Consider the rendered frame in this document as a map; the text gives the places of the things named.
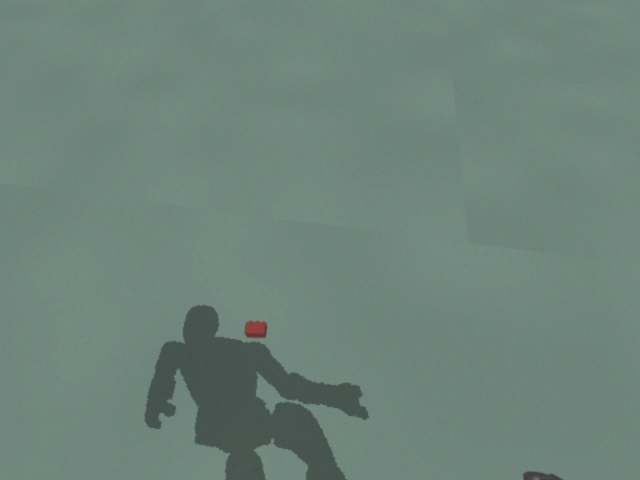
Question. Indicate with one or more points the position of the small box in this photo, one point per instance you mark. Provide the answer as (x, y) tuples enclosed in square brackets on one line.
[(256, 330)]

